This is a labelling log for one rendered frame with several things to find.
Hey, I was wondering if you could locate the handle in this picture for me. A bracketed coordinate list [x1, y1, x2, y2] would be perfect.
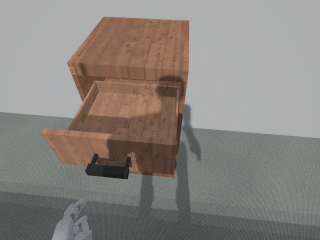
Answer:
[85, 153, 131, 179]

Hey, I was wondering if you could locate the cabinet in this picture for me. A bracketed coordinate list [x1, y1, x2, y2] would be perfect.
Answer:
[67, 16, 190, 178]

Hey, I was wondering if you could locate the left robot hand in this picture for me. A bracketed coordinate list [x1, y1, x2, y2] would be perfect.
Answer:
[52, 198, 93, 240]

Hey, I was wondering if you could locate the drawer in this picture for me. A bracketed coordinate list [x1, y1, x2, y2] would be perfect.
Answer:
[40, 80, 180, 175]

